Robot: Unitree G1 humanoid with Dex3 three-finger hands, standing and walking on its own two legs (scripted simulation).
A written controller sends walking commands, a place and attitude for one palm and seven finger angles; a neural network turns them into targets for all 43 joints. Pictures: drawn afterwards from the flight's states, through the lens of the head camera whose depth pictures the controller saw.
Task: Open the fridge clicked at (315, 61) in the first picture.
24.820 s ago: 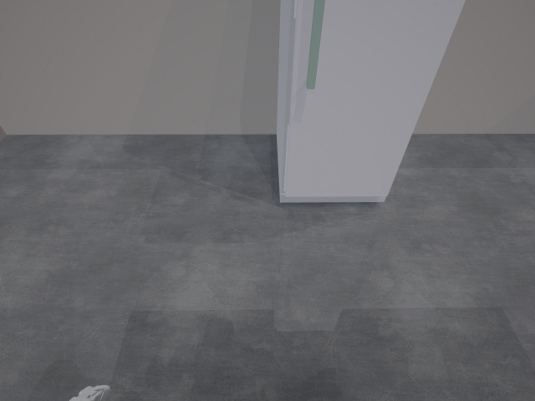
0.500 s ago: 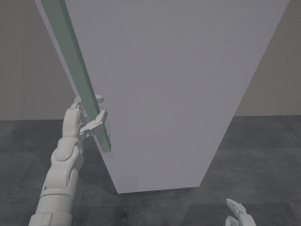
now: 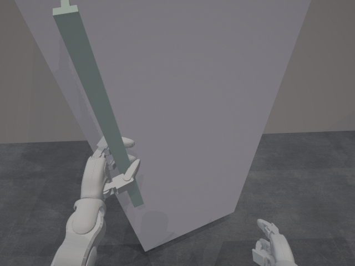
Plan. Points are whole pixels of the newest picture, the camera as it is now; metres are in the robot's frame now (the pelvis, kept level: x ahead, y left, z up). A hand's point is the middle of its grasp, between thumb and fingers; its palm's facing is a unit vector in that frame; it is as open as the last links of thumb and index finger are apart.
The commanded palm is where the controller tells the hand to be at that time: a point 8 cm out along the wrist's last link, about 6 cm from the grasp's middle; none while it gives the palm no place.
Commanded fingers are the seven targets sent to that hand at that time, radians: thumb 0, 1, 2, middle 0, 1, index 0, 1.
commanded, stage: walk backward, drawing the door open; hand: left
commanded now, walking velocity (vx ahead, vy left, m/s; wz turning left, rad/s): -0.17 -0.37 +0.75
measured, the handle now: (114, 137) +0.33 +0.13 +0.16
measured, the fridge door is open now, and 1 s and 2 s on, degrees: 21 53 64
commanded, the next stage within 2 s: stop walking and hold the door back in 1.28 s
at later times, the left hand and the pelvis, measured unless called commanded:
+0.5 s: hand (169, 227) +0.18 +0.02 +0.10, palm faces +0.15 -0.98 -0.16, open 7.1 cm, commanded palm +0.13 +0.06 +0.11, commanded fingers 0.00 0.90 0.90 -0.45 -1.40 -0.45 -1.40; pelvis -0.08 -0.12 -0.02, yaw +15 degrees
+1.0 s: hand (235, 263) +0.12 -0.08 +0.10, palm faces +0.58 -0.80 -0.16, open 7.2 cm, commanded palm +0.06 -0.06 +0.11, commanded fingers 0.00 0.90 0.90 -0.45 -1.40 -0.45 -1.40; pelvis -0.03 -0.34 -0.03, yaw +41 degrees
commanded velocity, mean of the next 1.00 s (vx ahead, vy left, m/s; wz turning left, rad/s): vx -0.15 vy -0.40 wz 0.75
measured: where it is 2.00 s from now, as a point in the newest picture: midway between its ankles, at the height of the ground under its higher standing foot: outside the picture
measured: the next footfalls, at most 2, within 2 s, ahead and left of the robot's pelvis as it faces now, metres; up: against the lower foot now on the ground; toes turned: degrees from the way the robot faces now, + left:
left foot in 0.46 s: -0.07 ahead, +0.00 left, +0.00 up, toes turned +19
right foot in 0.76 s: +0.02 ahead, -0.40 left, +0.00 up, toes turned +29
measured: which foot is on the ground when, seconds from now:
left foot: down 0.00-0.26, up 0.28-0.44, down 0.46-0.76, up 0.78-0.96, down 0.98-1.00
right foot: down 0.00-0.46, up 0.48-0.74, down 0.76-0.98, up 1.00-1.00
